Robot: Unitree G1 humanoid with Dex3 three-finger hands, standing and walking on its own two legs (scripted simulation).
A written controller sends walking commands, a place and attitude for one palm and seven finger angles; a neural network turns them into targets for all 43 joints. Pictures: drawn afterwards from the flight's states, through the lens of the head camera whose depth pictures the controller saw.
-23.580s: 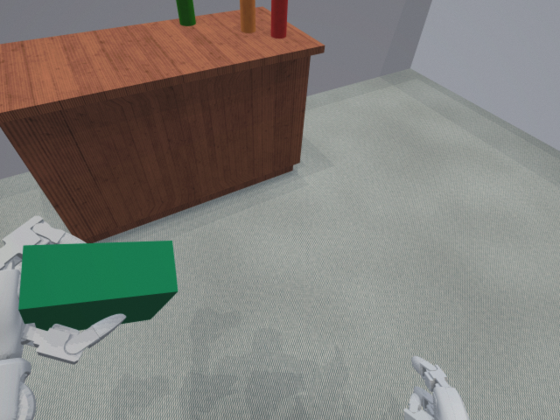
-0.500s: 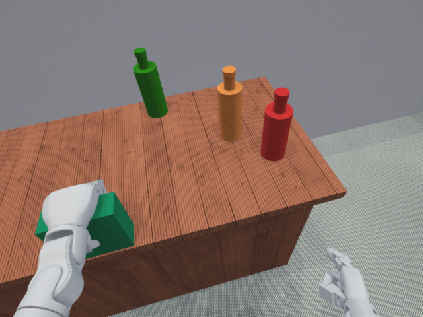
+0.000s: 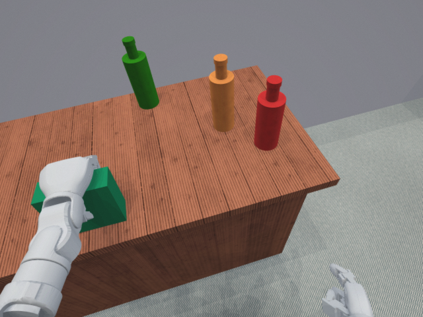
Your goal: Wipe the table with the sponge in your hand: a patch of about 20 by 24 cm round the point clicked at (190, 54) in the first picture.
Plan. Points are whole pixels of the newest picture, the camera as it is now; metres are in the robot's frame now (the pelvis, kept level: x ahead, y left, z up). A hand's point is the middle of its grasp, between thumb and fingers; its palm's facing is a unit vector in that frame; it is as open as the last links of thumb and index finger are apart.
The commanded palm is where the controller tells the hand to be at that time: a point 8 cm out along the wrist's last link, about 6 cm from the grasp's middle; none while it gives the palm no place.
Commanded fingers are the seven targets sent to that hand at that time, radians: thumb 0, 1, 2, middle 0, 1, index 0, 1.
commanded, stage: wipe forward along the first lane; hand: left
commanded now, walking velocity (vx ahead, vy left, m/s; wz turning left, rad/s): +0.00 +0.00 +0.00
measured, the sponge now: (88, 208) +0.31 +0.32 -0.01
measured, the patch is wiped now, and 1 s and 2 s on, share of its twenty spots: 0.30 0.55 0.60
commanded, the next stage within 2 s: slide across to the middle lane in 1.18 s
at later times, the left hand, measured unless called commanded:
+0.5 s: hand (83, 173) +0.36 +0.34 +0.04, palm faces -0.12 +0.03 -0.99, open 9.9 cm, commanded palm +0.35 +0.34 +0.07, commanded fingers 0.00 0.10 1.30 -1.20 -1.60 -1.20 -1.60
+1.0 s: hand (83, 152) +0.42 +0.36 +0.04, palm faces -0.15 +0.03 -0.99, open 9.9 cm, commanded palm +0.40 +0.36 +0.07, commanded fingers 0.00 0.10 1.30 -1.20 -1.60 -1.20 -1.60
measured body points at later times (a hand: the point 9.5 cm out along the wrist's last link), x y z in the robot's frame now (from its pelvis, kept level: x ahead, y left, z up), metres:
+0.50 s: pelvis -0.01 -0.01 -0.01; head +0.06 -0.04 +0.43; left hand +0.36 +0.33 +0.09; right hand +0.11 -0.28 -0.15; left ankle -0.04 +0.12 -0.73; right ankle +0.06 -0.12 -0.73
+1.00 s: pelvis -0.01 +0.01 -0.01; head +0.09 -0.01 +0.43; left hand +0.42 +0.36 +0.09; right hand +0.06 -0.28 -0.15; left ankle -0.04 +0.12 -0.73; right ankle +0.06 -0.12 -0.73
